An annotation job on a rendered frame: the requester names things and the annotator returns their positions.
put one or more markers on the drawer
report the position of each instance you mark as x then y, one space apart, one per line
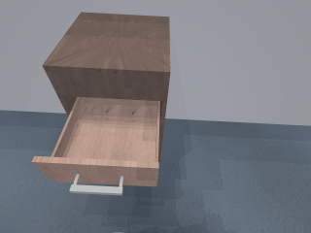
105 139

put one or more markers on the handle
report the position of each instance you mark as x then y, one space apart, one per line
96 189

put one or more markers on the cabinet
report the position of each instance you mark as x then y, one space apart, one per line
113 56

